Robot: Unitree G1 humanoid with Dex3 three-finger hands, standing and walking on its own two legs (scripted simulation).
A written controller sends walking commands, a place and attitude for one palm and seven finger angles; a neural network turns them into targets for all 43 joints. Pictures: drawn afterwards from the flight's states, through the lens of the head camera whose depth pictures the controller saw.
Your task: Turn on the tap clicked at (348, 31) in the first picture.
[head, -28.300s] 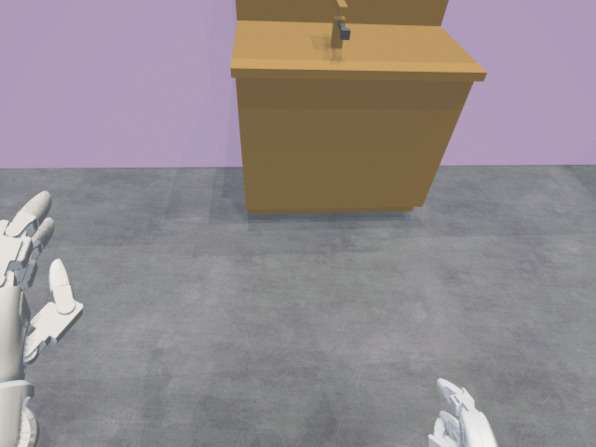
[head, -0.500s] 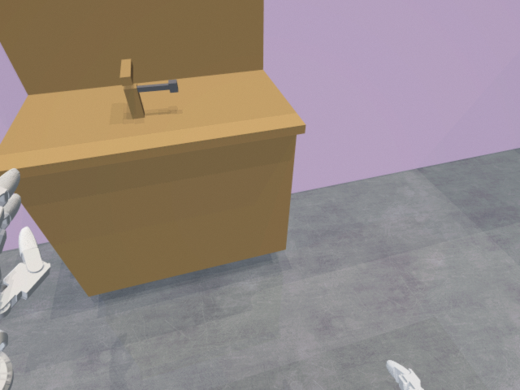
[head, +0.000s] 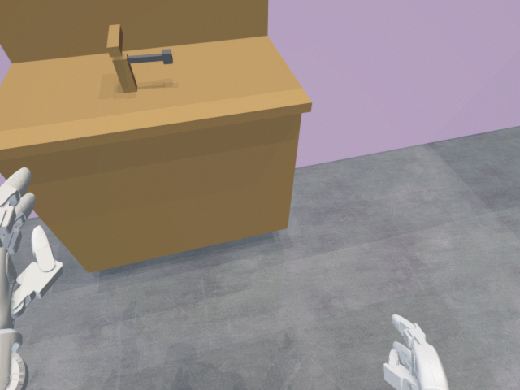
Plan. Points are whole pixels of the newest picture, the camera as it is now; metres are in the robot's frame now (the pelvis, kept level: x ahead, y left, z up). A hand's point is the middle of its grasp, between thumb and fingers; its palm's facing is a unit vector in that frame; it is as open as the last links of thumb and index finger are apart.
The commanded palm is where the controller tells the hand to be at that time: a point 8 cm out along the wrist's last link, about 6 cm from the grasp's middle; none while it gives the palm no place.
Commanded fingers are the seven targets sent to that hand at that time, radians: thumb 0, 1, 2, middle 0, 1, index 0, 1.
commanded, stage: stand and check the lever's angle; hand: left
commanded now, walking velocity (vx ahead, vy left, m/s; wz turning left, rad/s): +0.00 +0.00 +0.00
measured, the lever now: (167, 56) +0.89 +0.32 +0.07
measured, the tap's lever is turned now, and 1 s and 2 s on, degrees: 86 86 86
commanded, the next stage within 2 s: stand and wait in 0.04 s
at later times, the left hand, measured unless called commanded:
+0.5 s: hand (46, 269) +0.21 +0.26 +0.15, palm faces +0.40 -0.85 -0.36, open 7.4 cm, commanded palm +0.16 +0.30 +0.18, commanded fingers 0.00 0.90 0.90 -0.20 -0.30 -0.20 -0.30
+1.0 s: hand (30, 277) +0.20 +0.27 +0.15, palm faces +0.41 -0.84 -0.35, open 7.4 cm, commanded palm +0.15 +0.31 +0.18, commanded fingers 0.00 0.90 0.90 -0.20 -0.30 -0.20 -0.30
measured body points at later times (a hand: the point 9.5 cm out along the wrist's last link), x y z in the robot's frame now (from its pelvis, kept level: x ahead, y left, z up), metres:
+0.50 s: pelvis +0.00 +0.02 +0.00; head +0.01 +0.02 +0.45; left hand +0.19 +0.31 +0.17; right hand +0.17 -0.21 -0.08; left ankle +0.01 +0.12 -0.74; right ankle -0.02 -0.08 -0.74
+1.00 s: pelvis -0.01 +0.03 +0.01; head +0.00 +0.03 +0.46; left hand +0.17 +0.32 +0.17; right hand +0.16 -0.20 -0.07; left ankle +0.01 +0.12 -0.74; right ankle -0.02 -0.08 -0.74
